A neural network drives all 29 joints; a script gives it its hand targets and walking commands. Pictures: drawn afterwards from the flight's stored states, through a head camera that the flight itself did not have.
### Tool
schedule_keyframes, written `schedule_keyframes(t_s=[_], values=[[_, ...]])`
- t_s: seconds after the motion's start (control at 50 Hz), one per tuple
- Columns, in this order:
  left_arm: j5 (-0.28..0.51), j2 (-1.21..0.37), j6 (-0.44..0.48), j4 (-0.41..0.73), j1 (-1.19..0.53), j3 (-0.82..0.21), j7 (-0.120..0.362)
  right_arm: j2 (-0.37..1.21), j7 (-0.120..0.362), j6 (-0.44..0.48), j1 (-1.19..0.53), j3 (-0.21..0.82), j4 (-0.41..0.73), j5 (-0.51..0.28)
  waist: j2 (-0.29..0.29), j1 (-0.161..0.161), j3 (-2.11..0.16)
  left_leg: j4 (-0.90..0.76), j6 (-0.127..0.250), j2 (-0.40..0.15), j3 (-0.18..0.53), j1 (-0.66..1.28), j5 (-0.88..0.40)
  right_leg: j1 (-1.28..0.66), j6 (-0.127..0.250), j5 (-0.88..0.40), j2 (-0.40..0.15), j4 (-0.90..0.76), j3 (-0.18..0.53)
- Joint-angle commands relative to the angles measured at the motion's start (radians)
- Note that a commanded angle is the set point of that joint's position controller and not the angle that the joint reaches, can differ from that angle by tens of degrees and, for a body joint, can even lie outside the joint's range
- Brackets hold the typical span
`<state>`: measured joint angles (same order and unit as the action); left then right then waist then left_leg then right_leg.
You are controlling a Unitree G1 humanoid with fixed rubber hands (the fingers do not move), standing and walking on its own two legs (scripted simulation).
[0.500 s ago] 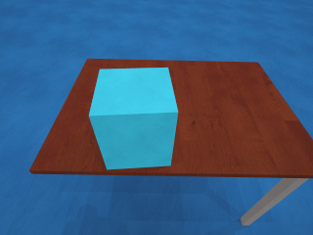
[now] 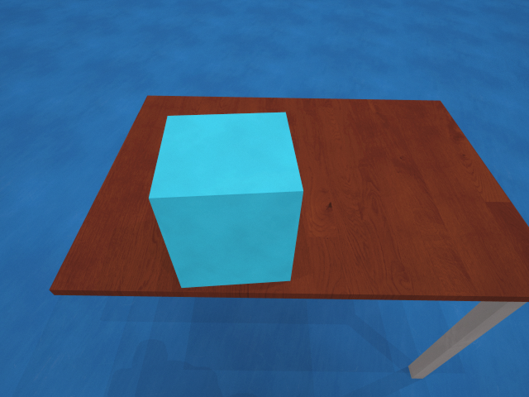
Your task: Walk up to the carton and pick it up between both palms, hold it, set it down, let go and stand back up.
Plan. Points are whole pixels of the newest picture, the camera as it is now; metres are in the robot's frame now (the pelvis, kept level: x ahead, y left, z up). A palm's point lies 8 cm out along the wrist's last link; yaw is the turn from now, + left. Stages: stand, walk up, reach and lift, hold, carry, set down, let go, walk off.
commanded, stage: stand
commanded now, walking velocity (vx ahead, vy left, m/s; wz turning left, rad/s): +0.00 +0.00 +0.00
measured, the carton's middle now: (232, 202) +0.46 +0.06 +0.03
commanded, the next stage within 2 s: none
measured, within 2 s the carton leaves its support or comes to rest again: neither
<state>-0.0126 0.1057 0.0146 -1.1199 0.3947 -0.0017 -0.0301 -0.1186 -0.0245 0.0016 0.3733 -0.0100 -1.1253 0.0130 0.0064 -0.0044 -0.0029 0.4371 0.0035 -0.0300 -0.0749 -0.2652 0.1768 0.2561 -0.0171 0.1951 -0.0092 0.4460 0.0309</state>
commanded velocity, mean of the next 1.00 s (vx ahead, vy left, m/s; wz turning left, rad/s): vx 0.00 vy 0.00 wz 0.00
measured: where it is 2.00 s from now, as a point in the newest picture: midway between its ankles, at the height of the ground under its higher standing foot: outside the picture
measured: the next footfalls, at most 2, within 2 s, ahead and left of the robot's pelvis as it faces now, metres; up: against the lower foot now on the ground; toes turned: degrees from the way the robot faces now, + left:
none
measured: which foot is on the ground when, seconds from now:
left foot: down 0.00-1.00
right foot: down 0.00-1.00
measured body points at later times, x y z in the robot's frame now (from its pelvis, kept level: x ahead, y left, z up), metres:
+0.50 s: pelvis +0.01 +0.00 +0.00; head +0.02 +0.01 +0.45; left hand -0.02 +0.20 -0.16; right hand -0.03 -0.20 -0.16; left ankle +0.04 +0.12 -0.74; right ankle +0.03 -0.13 -0.74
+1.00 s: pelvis +0.02 +0.00 +0.00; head +0.02 +0.00 +0.45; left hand -0.03 +0.20 -0.16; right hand -0.02 -0.20 -0.16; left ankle +0.04 +0.12 -0.74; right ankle +0.03 -0.13 -0.74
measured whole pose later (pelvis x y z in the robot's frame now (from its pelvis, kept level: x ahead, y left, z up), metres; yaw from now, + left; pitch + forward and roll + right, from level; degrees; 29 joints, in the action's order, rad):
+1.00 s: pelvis +0.02 +0.00 +0.00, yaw +1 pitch -1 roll +0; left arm -0.01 0.10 0.01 -1.14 0.36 -0.01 -0.03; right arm -0.11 -0.03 0.01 0.35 0.00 -1.13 0.01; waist 0.01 -0.01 0.02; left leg 0.43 0.00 -0.03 -0.07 -0.22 0.20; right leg 0.20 -0.02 0.22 -0.01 0.44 0.02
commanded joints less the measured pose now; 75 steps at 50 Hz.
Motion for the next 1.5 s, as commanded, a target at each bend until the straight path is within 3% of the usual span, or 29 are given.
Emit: schedule_keyframes(t_s=[0.0, 0.14, 0.18, 0.26, 0.38, 0.4, 0.44, 0.5, 0.52, 0.54, 0.64, 0.66, 0.72, 0.76, 0.78, 0.82, 0.86, 0.88, 0.96, 1.0, 1.08, 1.1, 1.14, 1.18, 1.3, 1.36, 1.44, 1.46, 1.48], values=[[-0.001, 0.038, 0.005, 0.004, 0.073, 0.005, -0.002, -0.066, -0.002, 0.011, 0.079, -0.005, 0.015, -0.005, 0.006, 0.005, 0.082, -0.108, 0.017, -0.077, 0.102, 0.005, 0.109, 0.043, 0.034, 0.025, -0.053, -0.091, 0.055], [-0.003, 0.056, 0.010, 0.009, 0.060, 0.012, -0.001, -0.059, -0.012, 0.002, 0.112, -0.009, -0.009, -0.004, 0.000, -0.006, 0.089, -0.078, 0.012, -0.065, 0.081, 0.035, 0.053, 0.075, 0.040, 0.050, -0.067, -0.108, 0.079], [-0.006, 0.067, 0.007, 0.010, 0.052, 0.015, -0.007, -0.072, -0.009, 0.004, 0.099, -0.016, -0.008, 0.001, 0.090, -0.015, 0.096, -0.062, 0.008, -0.057, 0.071, 0.035, 0.039, 0.073, 0.038, 0.086, -0.070, -0.127, 0.077], [0.004, 0.062, 0.008, 0.011, 0.051, 0.020, -0.007, -0.066, -0.002, 0.016, 0.086, -0.010, -0.011, 0.000, -0.040, -0.003, 0.053, -0.089, 0.004, -0.062, 0.087, 0.070, 0.078, 0.055, 0.032, 0.038, -0.053, -0.098, 0.057], [0.000, 0.058, 0.004, 0.000, 0.057, 0.015, -0.010, -0.054, -0.014, 0.014, 0.085, -0.007, -0.014, 0.002, -0.018, 0.009, 0.105, -0.091, 0.019, -0.071, 0.094, 0.016, 0.045, 0.018, 0.036, 0.005, -0.066, -0.104, 0.058], [-0.004, 0.045, 0.008, -0.003, 0.062, 0.012, -0.010, -0.065, -0.012, 0.014, 0.096, -0.005, -0.007, 0.003, 0.034, 0.000, 0.085, -0.078, 0.014, -0.067, 0.083, 0.037, 0.034, 0.021, 0.031, 0.002, -0.067, -0.095, 0.051], [0.001, 0.030, 0.006, -0.002, 0.056, 0.009, -0.007, -0.059, -0.006, 0.015, 0.120, -0.006, -0.014, -0.002, 0.036, -0.013, 0.076, -0.081, 0.015, -0.067, 0.088, 0.039, 0.050, 0.012, 0.027, -0.002, -0.061, -0.102, 0.049], [0.005, 0.068, 0.004, 0.002, 0.046, 0.014, 0.000, -0.042, -0.008, 0.010, 0.119, -0.002, -0.028, 0.003, -0.051, -0.004, 0.094, -0.104, 0.013, -0.069, 0.098, 0.045, 0.071, 0.036, 0.032, 0.002, -0.054, -0.088, 0.044], [0.000, 0.085, 0.005, -0.001, 0.048, 0.018, 0.000, -0.061, -0.008, 0.012, 0.100, -0.004, -0.021, 0.004, -0.014, 0.000, 0.123, -0.103, 0.017, -0.073, 0.103, 0.019, 0.049, 0.032, 0.035, -0.014, -0.063, -0.087, 0.054], [0.002, 0.088, 0.010, -0.002, 0.043, 0.025, -0.002, -0.043, -0.008, 0.015, 0.108, 0.000, -0.027, -0.001, -0.047, -0.004, 0.092, -0.090, 0.012, -0.069, 0.086, 0.051, 0.019, 0.007, 0.036, -0.012, -0.067, -0.097, 0.061], [0.002, 0.069, 0.000, -0.007, 0.030, 0.012, -0.007, -0.047, -0.008, 0.022, 0.086, -0.001, -0.015, 0.004, -0.003, -0.004, 0.103, -0.117, 0.020, -0.078, 0.110, 0.004, 0.066, -0.013, 0.030, -0.016, -0.058, -0.079, 0.038], [0.004, 0.056, -0.001, -0.013, 0.056, 0.015, -0.004, -0.075, -0.008, 0.022, 0.066, -0.009, -0.012, 0.006, -0.032, 0.019, 0.075, -0.118, 0.018, -0.072, 0.105, 0.040, 0.074, -0.008, 0.029, -0.002, -0.052, -0.075, 0.035], [-0.001, 0.061, 0.004, -0.024, 0.063, 0.010, -0.008, -0.046, -0.005, 0.016, 0.091, -0.002, -0.024, 0.001, -0.028, -0.006, 0.106, -0.098, 0.014, -0.066, 0.094, 0.039, 0.039, 0.011, 0.027, -0.020, -0.072, -0.086, 0.051], [0.001, 0.066, -0.002, -0.019, 0.043, 0.010, -0.009, -0.076, -0.003, 0.021, 0.089, -0.012, -0.005, 0.000, 0.013, -0.014, 0.071, -0.100, 0.015, -0.074, 0.094, 0.045, 0.054, -0.010, 0.029, 0.004, -0.066, -0.087, 0.043], [0.007, 0.040, 0.004, -0.020, 0.069, 0.004, -0.004, -0.067, -0.011, 0.018, 0.066, -0.012, -0.006, -0.003, 0.020, 0.015, 0.093, -0.088, 0.016, -0.058, 0.079, 0.042, 0.044, 0.005, 0.026, 0.035, -0.067, -0.103, 0.051], [0.003, 0.078, 0.001, -0.008, 0.045, 0.013, -0.006, -0.051, -0.013, 0.016, 0.092, 0.000, -0.016, -0.004, 0.043, 0.002, 0.099, -0.098, 0.020, -0.064, 0.087, 0.045, 0.050, 0.021, 0.029, 0.068, -0.078, -0.119, 0.062], [0.000, 0.040, 0.004, -0.021, 0.058, 0.005, -0.003, -0.059, -0.010, 0.015, 0.062, -0.001, -0.013, -0.002, -0.004, 0.009, 0.104, -0.088, 0.018, -0.067, 0.088, 0.054, 0.027, 0.030, 0.028, 0.017, -0.071, -0.111, 0.059], [-0.001, 0.047, 0.005, -0.016, 0.052, 0.002, -0.008, -0.045, -0.009, 0.015, 0.077, -0.003, -0.005, -0.004, 0.020, -0.006, 0.086, -0.084, 0.020, -0.068, 0.089, 0.075, 0.031, 0.024, 0.030, 0.008, -0.069, -0.102, 0.052], [0.002, 0.063, 0.002, -0.020, 0.061, 0.007, -0.010, -0.049, -0.005, 0.011, 0.082, -0.004, -0.004, -0.001, -0.009, -0.013, 0.106, -0.098, 0.004, -0.064, 0.089, 0.034, 0.069, 0.008, 0.028, 0.026, -0.060, -0.096, 0.049], [0.005, 0.076, 0.002, -0.024, 0.074, 0.010, -0.002, -0.076, -0.005, 0.014, 0.053, -0.006, -0.002, -0.002, -0.020, 0.009, 0.096, -0.106, 0.013, -0.059, 0.092, 0.025, 0.080, 0.016, 0.028, 0.035, -0.060, -0.093, 0.053], [0.001, 0.071, 0.013, -0.021, 0.052, 0.011, -0.005, -0.028, -0.012, 0.017, 0.063, 0.000, -0.008, -0.001, -0.008, 0.001, 0.066, -0.076, 0.013, -0.062, 0.080, 0.070, 0.031, 0.003, 0.023, 0.005, -0.061, -0.100, 0.051], [-0.005, 0.063, 0.009, -0.015, 0.039, 0.010, -0.005, -0.064, -0.011, 0.017, 0.088, -0.007, -0.008, -0.004, 0.042, -0.019, 0.095, -0.074, 0.009, -0.060, 0.082, 0.061, 0.023, 0.017, 0.027, 0.020, -0.062, -0.100, 0.042], [-0.001, 0.044, 0.006, -0.028, 0.080, 0.009, -0.003, -0.060, -0.005, 0.015, 0.071, -0.003, -0.011, -0.003, 0.011, 0.005, 0.111, -0.084, 0.010, -0.065, 0.086, 0.037, 0.061, 0.029, 0.024, 0.036, -0.059, -0.106, 0.045], [-0.002, 0.015, 0.007, -0.040, 0.086, -0.004, -0.008, -0.053, -0.006, 0.014, 0.117, -0.001, -0.032, -0.008, -0.019, -0.007, 0.105, -0.082, 0.011, -0.067, 0.082, 0.042, 0.031, 0.006, 0.035, -0.017, -0.075, -0.103, 0.062], [0.004, 0.043, 0.000, -0.037, 0.084, 0.002, -0.002, -0.045, -0.004, 0.013, 0.084, 0.005, -0.015, -0.003, 0.012, 0.004, 0.142, -0.079, 0.007, -0.062, 0.078, 0.018, 0.049, 0.039, 0.031, 0.070, -0.068, -0.119, 0.062], [0.000, 0.058, 0.000, -0.031, 0.060, 0.007, -0.005, -0.057, -0.007, 0.016, 0.124, 0.003, -0.023, -0.004, -0.016, -0.004, 0.093, -0.101, 0.013, -0.068, 0.084, 0.021, 0.084, -0.002, 0.032, 0.015, -0.058, -0.093, 0.048], [0.000, 0.040, 0.006, -0.025, 0.053, 0.006, -0.003, -0.038, -0.010, 0.013, 0.105, 0.005, -0.014, 0.000, 0.015, 0.003, 0.106, -0.092, 0.012, -0.064, 0.079, 0.043, 0.031, 0.021, 0.039, 0.006, -0.061, -0.088, 0.043], [0.007, 0.029, 0.002, -0.033, 0.074, 0.003, -0.002, -0.054, -0.007, 0.016, 0.077, -0.001, -0.004, 0.002, -0.014, 0.014, 0.088, -0.090, 0.011, -0.073, 0.090, 0.036, 0.050, 0.003, 0.028, 0.006, -0.060, -0.094, 0.042], [0.004, 0.044, 0.005, -0.030, 0.073, 0.007, -0.003, -0.044, -0.009, 0.018, 0.087, -0.003, 0.004, -0.004, 0.045, 0.012, 0.075, -0.084, 0.007, -0.065, 0.078, 0.051, 0.019, -0.005, 0.029, 0.020, -0.063, -0.094, 0.046]])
